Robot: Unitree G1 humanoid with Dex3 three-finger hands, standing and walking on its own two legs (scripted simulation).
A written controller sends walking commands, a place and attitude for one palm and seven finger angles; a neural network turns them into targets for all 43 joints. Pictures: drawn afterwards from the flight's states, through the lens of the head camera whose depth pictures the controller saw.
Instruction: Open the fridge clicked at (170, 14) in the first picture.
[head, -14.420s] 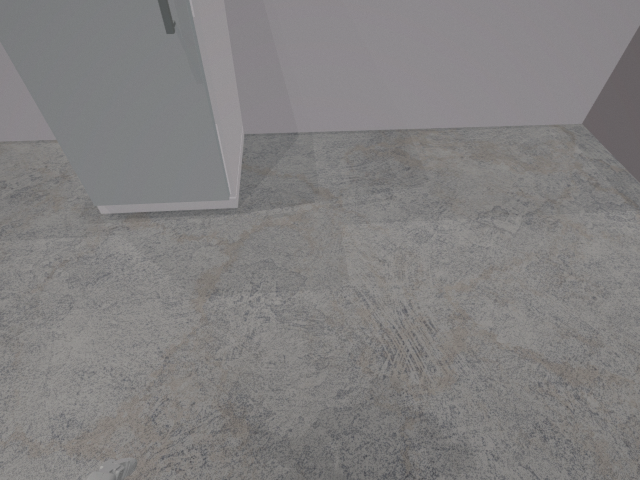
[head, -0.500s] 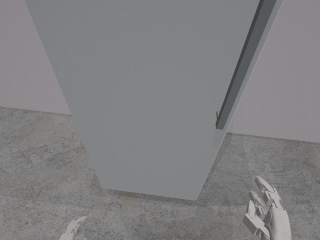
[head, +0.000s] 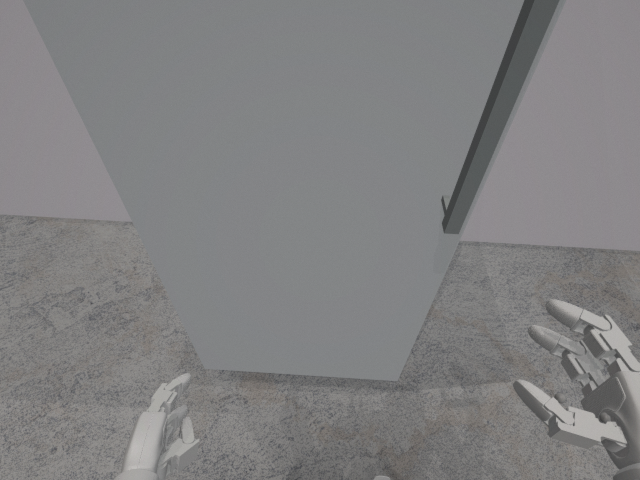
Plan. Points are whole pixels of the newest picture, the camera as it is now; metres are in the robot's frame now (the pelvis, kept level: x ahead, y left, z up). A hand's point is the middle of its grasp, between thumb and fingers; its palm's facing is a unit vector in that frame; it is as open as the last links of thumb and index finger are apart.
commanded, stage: raise the hand to about handle height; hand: right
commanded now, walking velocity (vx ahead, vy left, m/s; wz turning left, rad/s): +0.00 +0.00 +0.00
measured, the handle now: (510, 52) +0.47 -0.17 +0.31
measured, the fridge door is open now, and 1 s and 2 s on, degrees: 0 0 0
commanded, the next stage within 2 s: move the hooked fingers beside the handle in 1.40 s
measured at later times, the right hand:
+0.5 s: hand out of the picture +0.25 -0.28 +0.17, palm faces +0.09 +0.99 -0.08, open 13.1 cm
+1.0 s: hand out of the picture +0.28 -0.31 +0.26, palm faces +0.11 +0.99 -0.10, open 14.0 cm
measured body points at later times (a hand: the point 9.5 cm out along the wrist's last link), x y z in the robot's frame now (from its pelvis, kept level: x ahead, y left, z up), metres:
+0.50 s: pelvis +0.01 -0.03 +0.03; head -0.01 -0.02 +0.48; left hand +0.20 +0.20 -0.02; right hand +0.24 -0.33 +0.18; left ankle +0.00 +0.09 -0.70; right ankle +0.05 -0.12 -0.70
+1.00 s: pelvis +0.00 -0.03 +0.04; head -0.04 -0.01 +0.49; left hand +0.19 +0.19 -0.02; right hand +0.27 -0.36 +0.26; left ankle +0.00 +0.09 -0.70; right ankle +0.05 -0.12 -0.70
